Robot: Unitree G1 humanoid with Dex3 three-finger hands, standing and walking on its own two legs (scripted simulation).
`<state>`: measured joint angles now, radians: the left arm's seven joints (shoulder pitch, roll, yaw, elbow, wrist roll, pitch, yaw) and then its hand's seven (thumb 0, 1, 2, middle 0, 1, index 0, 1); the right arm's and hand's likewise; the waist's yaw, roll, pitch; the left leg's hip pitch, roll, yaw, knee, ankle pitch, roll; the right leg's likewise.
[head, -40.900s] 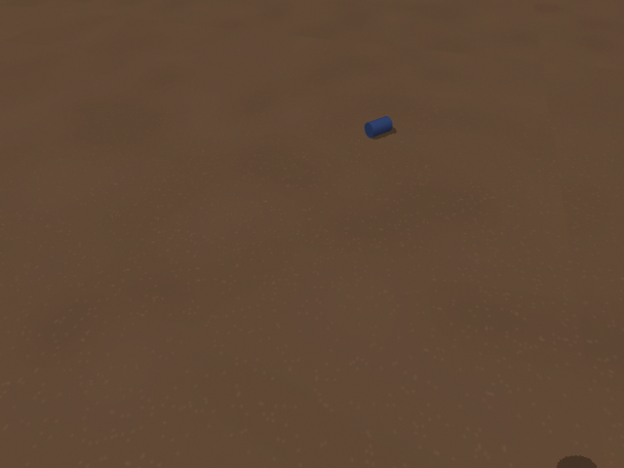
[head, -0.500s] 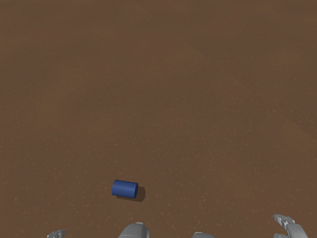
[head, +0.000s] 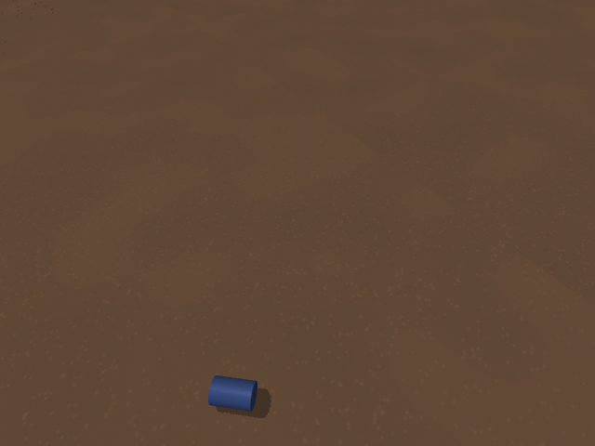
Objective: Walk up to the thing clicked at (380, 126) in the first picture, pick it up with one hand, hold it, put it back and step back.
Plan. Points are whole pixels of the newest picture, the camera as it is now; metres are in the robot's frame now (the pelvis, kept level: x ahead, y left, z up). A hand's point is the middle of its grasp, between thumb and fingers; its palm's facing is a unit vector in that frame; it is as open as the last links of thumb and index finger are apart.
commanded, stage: walk up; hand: left
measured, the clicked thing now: (233, 392) +0.44 +0.26 -0.73
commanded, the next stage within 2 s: stand in 0.12 s
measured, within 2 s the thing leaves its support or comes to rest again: neither
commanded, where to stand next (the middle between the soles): +0.09 +0.05 m, yaw -6 degrees
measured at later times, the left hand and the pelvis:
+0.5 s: hand out of the picture +0.09 +0.26 -0.15, palm faces -0.02 -0.94 -0.35, open 7.4 cm; pelvis +0.02 +0.00 +0.01, yaw +1 degrees
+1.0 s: hand out of the picture +0.09 +0.26 -0.15, palm faces +0.00 -0.94 -0.35, open 7.4 cm; pelvis +0.01 +0.00 +0.01, yaw +1 degrees
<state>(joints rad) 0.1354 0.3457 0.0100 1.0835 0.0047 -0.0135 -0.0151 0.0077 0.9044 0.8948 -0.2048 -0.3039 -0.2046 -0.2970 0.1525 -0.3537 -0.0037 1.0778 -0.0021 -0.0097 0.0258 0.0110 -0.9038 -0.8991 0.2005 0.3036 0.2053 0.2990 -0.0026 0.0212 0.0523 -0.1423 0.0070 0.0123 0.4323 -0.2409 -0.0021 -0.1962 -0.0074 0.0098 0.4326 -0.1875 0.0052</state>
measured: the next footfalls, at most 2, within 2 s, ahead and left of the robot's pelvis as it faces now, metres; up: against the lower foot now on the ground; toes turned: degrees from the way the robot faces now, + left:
none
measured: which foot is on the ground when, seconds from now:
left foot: down 0.00-1.00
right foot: down 0.00-1.00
